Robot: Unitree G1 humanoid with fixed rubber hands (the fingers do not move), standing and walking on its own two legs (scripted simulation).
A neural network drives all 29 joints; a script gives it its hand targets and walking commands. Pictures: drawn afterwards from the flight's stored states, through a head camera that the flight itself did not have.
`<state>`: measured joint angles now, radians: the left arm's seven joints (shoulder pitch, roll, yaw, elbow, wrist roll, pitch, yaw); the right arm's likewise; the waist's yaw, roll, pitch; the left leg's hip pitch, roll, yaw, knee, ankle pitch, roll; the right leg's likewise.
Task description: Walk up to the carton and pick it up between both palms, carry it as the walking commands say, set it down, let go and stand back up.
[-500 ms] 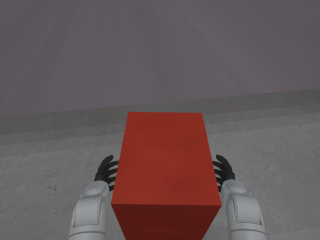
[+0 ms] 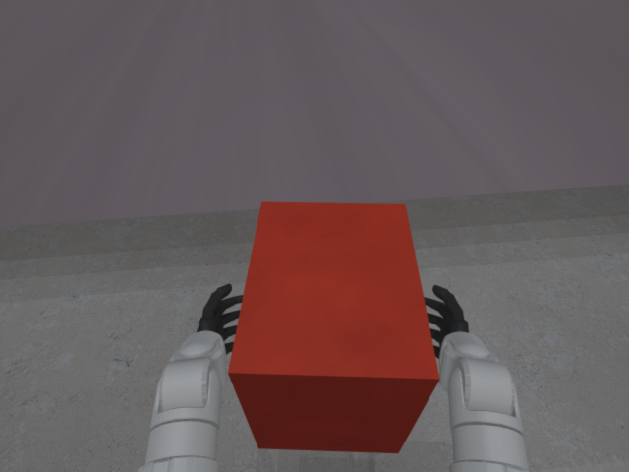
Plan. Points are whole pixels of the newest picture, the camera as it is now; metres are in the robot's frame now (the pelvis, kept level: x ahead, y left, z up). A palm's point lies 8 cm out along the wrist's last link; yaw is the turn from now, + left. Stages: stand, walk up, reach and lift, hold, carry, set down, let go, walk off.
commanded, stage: hold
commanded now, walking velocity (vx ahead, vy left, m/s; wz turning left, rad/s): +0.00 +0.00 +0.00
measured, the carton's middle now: (330, 328) +0.36 -0.02 -0.02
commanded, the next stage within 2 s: set down in 0.36 s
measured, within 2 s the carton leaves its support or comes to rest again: neither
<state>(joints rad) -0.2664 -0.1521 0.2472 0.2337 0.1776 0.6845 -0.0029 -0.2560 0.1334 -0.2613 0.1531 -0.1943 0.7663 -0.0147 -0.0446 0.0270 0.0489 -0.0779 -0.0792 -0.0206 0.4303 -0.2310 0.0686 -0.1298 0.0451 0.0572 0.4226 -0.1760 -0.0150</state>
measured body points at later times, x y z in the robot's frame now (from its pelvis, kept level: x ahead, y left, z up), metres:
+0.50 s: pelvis +0.04 -0.01 +0.01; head +0.01 -0.01 +0.46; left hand +0.31 +0.14 +0.02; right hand +0.31 -0.18 +0.02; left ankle +0.01 +0.08 -0.74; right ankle +0.04 -0.11 -0.74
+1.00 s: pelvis -0.01 +0.00 -0.02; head +0.05 -0.01 +0.43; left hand +0.33 +0.14 -0.04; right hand +0.32 -0.18 -0.04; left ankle +0.01 +0.08 -0.74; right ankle +0.04 -0.11 -0.74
